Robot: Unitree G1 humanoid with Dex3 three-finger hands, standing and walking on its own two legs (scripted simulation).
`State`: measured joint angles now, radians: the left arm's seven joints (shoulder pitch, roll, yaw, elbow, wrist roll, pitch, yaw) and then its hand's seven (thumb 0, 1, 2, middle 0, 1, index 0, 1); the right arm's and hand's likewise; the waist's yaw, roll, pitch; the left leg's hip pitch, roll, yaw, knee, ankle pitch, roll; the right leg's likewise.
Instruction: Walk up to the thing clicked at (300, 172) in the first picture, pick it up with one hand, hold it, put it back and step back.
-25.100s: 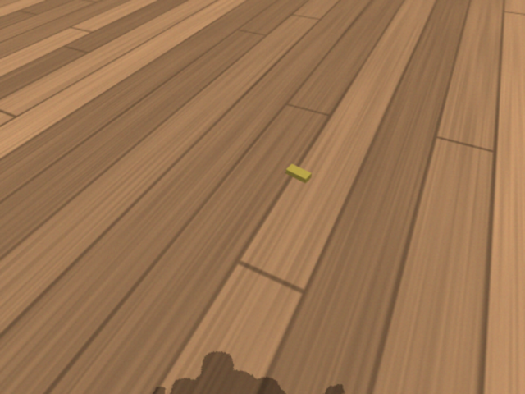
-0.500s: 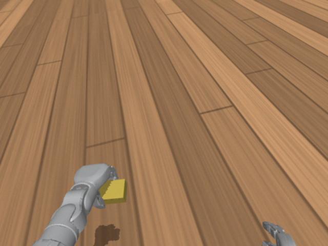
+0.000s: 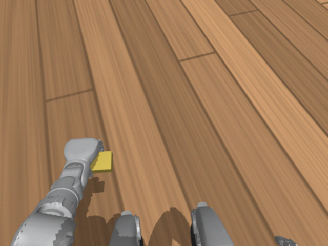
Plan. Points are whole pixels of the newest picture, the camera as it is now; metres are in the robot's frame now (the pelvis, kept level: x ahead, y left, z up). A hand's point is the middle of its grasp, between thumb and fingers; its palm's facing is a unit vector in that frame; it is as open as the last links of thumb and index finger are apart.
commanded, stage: crouch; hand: left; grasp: from above
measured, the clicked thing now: (90, 162) +0.38 +0.22 -0.15
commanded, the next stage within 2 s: lower in 1.40 s
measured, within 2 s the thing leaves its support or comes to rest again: neither
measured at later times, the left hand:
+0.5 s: hand (107, 166) +0.43 +0.21 -0.35, palm faces -0.44 -0.01 -0.90, open 8.5 cm
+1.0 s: hand (110, 167) +0.45 +0.22 -0.44, palm faces -0.46 -0.01 -0.89, open 8.5 cm
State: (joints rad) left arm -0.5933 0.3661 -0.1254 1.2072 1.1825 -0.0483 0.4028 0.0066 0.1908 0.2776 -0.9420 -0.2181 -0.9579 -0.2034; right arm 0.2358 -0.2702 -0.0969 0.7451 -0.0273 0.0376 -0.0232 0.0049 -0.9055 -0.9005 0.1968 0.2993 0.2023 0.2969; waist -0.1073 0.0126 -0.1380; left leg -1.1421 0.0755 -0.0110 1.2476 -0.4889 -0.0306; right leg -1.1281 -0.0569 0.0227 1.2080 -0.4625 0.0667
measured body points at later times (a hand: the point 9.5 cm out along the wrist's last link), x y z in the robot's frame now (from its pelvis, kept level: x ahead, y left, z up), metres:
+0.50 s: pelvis -0.02 +0.00 -0.19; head +0.19 +0.02 +0.20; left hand +0.44 +0.21 -0.30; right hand +0.03 -0.27 -0.32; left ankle +0.05 +0.14 -0.62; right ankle +0.06 -0.16 -0.62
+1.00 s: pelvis -0.04 +0.00 -0.28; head +0.20 +0.03 +0.10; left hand +0.47 +0.22 -0.39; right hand -0.01 -0.29 -0.39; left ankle +0.05 +0.14 -0.62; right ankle +0.05 -0.16 -0.62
